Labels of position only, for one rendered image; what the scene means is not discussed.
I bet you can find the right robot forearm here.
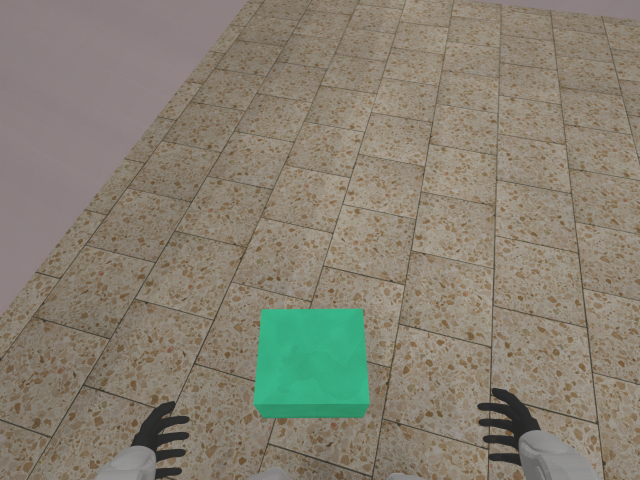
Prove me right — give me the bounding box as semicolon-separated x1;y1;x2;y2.
519;430;602;480

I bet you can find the left robot forearm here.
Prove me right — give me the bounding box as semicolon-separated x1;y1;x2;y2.
94;446;156;480

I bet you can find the left robot shin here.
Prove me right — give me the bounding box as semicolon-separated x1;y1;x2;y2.
265;467;288;477

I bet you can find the carton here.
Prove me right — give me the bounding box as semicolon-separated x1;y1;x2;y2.
253;309;370;418

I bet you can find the left robot hand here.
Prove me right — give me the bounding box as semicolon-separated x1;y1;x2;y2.
130;401;190;480

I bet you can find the right robot hand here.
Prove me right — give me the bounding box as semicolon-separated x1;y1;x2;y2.
477;388;541;467

